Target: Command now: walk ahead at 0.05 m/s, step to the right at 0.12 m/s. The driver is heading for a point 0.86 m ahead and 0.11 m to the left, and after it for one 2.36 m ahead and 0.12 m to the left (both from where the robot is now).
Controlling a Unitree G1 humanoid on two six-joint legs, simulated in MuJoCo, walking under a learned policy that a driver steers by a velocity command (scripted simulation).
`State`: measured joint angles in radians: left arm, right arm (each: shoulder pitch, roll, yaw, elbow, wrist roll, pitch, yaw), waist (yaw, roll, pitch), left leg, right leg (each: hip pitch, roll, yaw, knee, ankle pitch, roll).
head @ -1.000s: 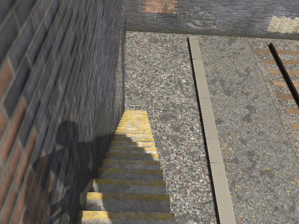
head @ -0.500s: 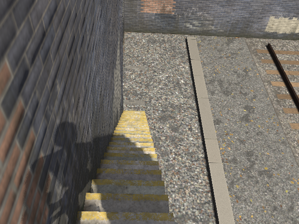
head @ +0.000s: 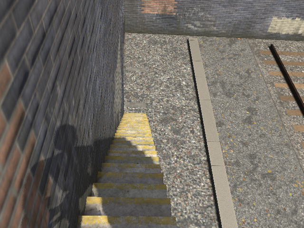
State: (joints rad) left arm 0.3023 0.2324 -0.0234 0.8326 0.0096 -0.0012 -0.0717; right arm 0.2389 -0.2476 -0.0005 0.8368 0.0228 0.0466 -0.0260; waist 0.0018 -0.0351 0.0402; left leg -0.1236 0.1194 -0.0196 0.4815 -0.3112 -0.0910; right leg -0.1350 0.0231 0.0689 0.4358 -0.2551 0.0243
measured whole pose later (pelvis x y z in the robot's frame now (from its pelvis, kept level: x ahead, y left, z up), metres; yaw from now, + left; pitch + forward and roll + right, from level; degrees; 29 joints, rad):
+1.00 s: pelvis +0.03 +0.04 -0.01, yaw -1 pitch -2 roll -1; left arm 0.33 0.24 -0.01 0.83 0.03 0.04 -0.01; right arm 0.30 -0.23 -0.01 0.93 0.03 0.07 -0.02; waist -0.03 -0.02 0.06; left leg -0.15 0.05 0.03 0.62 -0.43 -0.02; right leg -0.17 -0.05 0.09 0.55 -0.35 0.08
